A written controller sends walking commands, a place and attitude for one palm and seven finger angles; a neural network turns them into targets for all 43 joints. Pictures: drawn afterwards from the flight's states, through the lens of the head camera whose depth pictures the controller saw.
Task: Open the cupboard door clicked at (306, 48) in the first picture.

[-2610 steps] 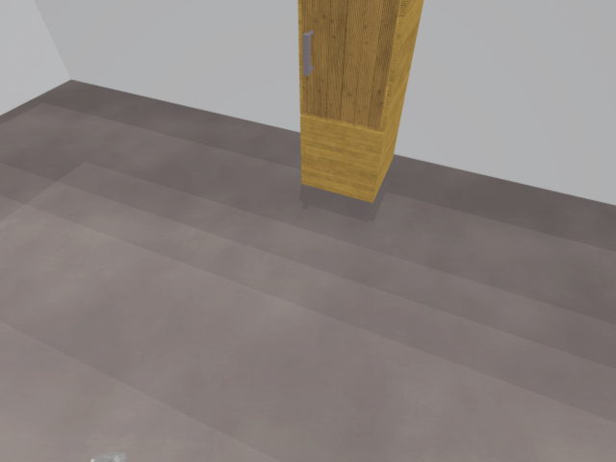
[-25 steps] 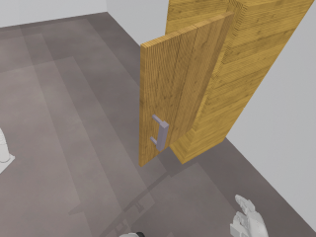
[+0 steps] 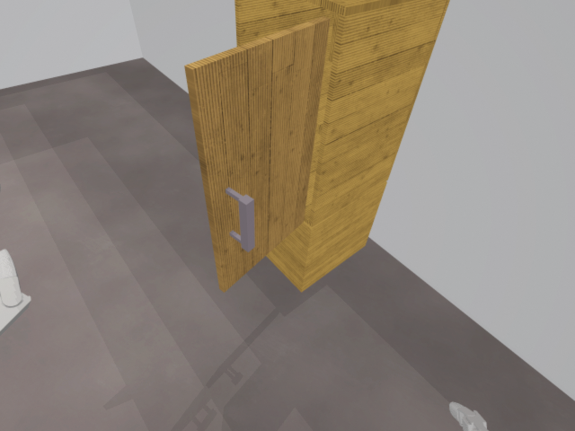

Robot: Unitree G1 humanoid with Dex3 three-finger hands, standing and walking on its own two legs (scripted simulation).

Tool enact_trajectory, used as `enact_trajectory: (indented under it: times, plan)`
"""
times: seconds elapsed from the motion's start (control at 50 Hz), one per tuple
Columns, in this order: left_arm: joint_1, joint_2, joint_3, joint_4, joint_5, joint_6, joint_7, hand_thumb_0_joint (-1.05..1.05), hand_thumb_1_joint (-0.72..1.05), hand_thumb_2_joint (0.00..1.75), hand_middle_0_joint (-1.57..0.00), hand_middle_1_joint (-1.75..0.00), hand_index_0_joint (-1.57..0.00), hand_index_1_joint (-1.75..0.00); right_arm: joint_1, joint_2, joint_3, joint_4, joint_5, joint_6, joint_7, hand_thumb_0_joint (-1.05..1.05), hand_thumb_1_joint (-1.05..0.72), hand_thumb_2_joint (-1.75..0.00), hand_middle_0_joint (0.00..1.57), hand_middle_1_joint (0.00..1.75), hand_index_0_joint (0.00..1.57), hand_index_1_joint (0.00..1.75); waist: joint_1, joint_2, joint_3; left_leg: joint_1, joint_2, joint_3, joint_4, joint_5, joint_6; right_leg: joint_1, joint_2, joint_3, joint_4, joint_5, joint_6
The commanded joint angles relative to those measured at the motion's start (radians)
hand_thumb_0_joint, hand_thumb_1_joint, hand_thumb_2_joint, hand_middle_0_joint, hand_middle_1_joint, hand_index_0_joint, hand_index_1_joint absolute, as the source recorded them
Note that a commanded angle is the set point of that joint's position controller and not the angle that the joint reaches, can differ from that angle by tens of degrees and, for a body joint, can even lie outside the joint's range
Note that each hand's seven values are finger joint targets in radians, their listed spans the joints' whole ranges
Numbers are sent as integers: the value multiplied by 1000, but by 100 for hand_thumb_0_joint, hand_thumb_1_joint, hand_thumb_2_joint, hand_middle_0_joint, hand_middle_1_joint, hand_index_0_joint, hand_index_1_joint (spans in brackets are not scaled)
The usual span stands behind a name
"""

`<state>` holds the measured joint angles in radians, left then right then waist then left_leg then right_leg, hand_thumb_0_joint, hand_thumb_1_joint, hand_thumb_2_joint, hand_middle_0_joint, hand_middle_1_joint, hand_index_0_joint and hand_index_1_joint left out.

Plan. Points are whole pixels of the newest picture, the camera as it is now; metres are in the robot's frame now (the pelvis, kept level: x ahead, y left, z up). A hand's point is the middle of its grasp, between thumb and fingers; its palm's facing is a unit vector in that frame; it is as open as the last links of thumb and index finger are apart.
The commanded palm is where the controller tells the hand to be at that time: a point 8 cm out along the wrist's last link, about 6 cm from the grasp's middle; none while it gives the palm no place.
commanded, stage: stop stepping back and stand still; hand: left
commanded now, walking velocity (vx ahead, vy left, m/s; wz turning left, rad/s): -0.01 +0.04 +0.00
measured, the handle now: (239, 220) +0.54 +0.12 -0.06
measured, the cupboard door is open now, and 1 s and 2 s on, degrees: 100 100 100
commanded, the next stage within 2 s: let the arm hang, fingers relaxed in 0.88 s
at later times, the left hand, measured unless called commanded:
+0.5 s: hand out of the picture +0.13 +0.27 +0.17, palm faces +0.43 -0.79 -0.44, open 7.5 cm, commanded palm +0.07 +0.31 +0.19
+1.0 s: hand out of the picture +0.12 +0.28 +0.16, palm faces +0.39 -0.78 -0.48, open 7.4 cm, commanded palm none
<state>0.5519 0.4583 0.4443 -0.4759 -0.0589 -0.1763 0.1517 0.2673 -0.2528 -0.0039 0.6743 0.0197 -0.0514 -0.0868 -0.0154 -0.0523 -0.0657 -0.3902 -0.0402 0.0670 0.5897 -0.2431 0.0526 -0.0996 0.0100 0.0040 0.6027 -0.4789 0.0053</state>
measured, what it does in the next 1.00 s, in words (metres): steps on the spot: left foot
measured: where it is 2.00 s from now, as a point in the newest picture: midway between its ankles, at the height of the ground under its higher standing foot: outside the picture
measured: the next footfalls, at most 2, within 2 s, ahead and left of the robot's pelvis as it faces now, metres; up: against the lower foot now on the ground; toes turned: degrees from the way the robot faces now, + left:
left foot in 0.34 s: +0.02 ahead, +0.12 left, +0.00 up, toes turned +2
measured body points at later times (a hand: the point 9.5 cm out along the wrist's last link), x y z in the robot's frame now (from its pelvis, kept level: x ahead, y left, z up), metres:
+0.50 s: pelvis -0.07 +0.01 +0.01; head -0.07 +0.01 +0.46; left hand +0.11 +0.31 +0.19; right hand +0.10 -0.22 -0.07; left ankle -0.02 +0.12 -0.72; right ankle -0.09 -0.10 -0.72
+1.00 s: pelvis -0.07 +0.01 +0.02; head -0.06 +0.02 +0.47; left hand +0.10 +0.32 +0.18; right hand +0.09 -0.21 -0.07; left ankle -0.02 +0.12 -0.72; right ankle -0.09 -0.10 -0.72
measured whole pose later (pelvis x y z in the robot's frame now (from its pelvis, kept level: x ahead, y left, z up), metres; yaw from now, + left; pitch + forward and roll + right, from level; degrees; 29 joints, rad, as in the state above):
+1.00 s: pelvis -0.07 +0.01 +0.02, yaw +2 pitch +0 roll -1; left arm 0.53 0.40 0.36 -0.40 -0.02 -0.20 0.13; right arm 0.22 -0.21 0.01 0.67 0.00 -0.16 -0.07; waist 0.00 0.02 0.01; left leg -0.31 0.00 0.00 0.44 -0.14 0.02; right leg -0.17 0.02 -0.06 0.40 -0.24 -0.01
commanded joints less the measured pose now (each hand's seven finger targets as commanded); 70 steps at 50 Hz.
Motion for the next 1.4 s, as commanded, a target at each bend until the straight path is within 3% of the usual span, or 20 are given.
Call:
enact_trajectory:
  times: [0.0,0.04,0.1,0.12,0.14,0.16,0.2,0.24,0.32,0.34,0.38,0.54,0.8,0.94,0.96,1.0,1.08,1.22,1.34,1.38]
  plan:
    - [-83,171,86,-265,11,-63,11,0,90,90,-20,-30,-20,-30,-123,-90,-34,-199,-12,-106,12,0,-90,-90,20,30,20,30,15,235,-92,264,248,-340,-197,570,101,-208,12,0,159,-29,28]
    - [-25,180,124,-282,15,-65,15,0,90,90,-20,-30,-20,-30,-131,-95,-41,-196,-19,-129,16,0,-90,-90,20,30,20,30,24,236,-1,23,247,-333,-356,-24,78,-71,1,-19,82,-74,-3]
    - [61,188,165,-277,19,-81,20,0,90,90,-20,-30,-20,-30,-144,-82,-36,-226,-22,-116,8,0,-90,-90,20,30,20,30,14,232,36,-197,127,-171,-301,-285,-20,99,-28,-32,-151,50,-47]
    - [78,188,171,-247,17,-85,19,0,90,90,-20,-30,-20,-30,-137,-76,-41,-230,-26,-106,9,0,-90,-90,20,30,20,30,5,139,38,-145,73,-120,-143,-238,-51,-4,-100,70,-261,-33,-84]
    - [76,187,167,-227,12,-89,18,0,90,90,-20,-30,-20,-30,-121,-72,-51,-215,-20,-99,12,0,-90,-90,20,30,20,30,4,-21,43,-38,28,-79,113,-157,-75,-211,-237,281,-405,-221,-140]
    - [61,163,152,-205,4,-85,19,0,90,90,-20,-30,-20,-30,-106,-78,-65,-194,-15,-91,11,0,-90,-90,20,30,20,30,7,-127,88,-36,30,-104,325,-103,-79,-325,-343,414,-466,-215,-195]
    - [-27,139,125,-165,12,-91,27,0,90,90,-20,-30,-20,-30,-98,-71,-47,-169,-18,-99,7,0,-90,-90,20,30,20,30,-11,-47,101,-76,80,-128,351,-119,-66,-266,-314,297,-377,96,-182]
    - [-95,123,90,-123,31,-95,29,0,90,90,-20,-30,-20,-30,-102,-58,-29,-159,-18,-119,-6,0,-90,-90,20,30,20,30,-14,-8,90,16,93,-82,71,-60,-48,-177,-229,145,-265,326,-120]
    - [-130,122,55,-151,30,-96,19,0,90,90,-20,-30,-20,-30,-124,-90,-42,-165,-13,-150,-25,0,-90,-90,20,30,20,30,18,90,30,229,148,-134,-137,259,-13,-158,-73,65,-191,384,0]
    - [-100,127,69,-130,34,-86,18,0,90,90,-20,-30,-20,-30,-111,-90,-40,-170,-14,-150,-22,0,-90,-90,20,30,20,30,17,42,15,227,141,-129,-108,370,-13,-122,-53,53,-175,499,1]
    - [-109,144,80,-198,35,-88,9,0,90,90,-20,-30,-20,-30,-119,-72,-24,-169,-20,-147,-15,0,-90,-90,20,30,20,30,16,121,-41,204,147,-153,-151,410,-14,-59,-46,8,-132,482,6]
    - [-27,119,91,-183,21,-85,12,0,90,90,-20,-30,-20,-30,-147,-62,-16,-198,-25,-140,-6,0,-90,-90,20,30,20,30,11,146,45,97,121,-145,-257,-84,-33,-99,-38,35,-271,174,-11]
    - [-88,102,48,-205,33,-74,14,0,90,90,-20,-30,-20,-30,-153,-69,-18,-197,-23,-154,-14,0,-90,-90,20,30,20,30,16,170,22,123,119,-168,-327,-113,-39,-64,-13,-10,-269,187,0]
    - [-22,118,76,-179,21,-74,15,0,90,90,-20,-30,-20,-30,-149,-69,-24,-190,-23,-147,-8,0,-90,-90,20,30,20,30,18,129,-1,166,100,-134,-254,48,-48,-71,-36,0,-298,253,-7]
    - [-108,-73,-339,618,102,74,-133,0,90,90,-20,-30,-20,-30,-186,-259,-81,77,-19,-163,84,0,-90,-90,20,30,20,30,-20,140,52,45,141,-189,-78,297,-25,-164,-104,-30,-133,409,-39]
    - [-147,-79,-330,676,93,154,-153,0,90,90,-20,-30,-20,-30,-77,-202,-80,80,-23,-74,81,0,-90,-90,20,30,20,30,0,42,-57,141,157,-185,-59,377,-19,-159,-97,2,-133,344,-52]
    - [-268,-20,-343,896,95,155,-150,0,90,90,-20,-30,-20,-30,-123,-215,-58,95,-37,-14,82,0,-90,-90,20,30,20,30,16,-141,-11,72,137,-213,-78,278,6,-119,-114,34,-134,332,-76]
    - [-320,-44,-396,1306,76,175,-138,0,90,90,-20,-30,-20,-30,-132,-148,-18,233,-48,42,77,0,-90,-90,20,30,20,30,21,156,46,95,120,-211,-196,132,-11,-74,-111,49,-201,211,-65]
    - [-282,-81,-399,1489,68,168,-139,0,90,90,-20,-30,-20,-30,-73,-116,-21,334,-41,51,60,0,-90,-90,20,30,20,30,14,182,55,156,116,-200,-204,63,-17,-87,-119,52,-283,174,-80]
    - [-275,-87,-402,1522,67,167,-139,0,90,90,-20,-30,-20,-30,-55,-120,-26,353,-38,54,55,0,-90,-90,20,30,20,30,11,123,76,171,121,-197,-198,66,-16,-104,-117,41,-304,163,-81]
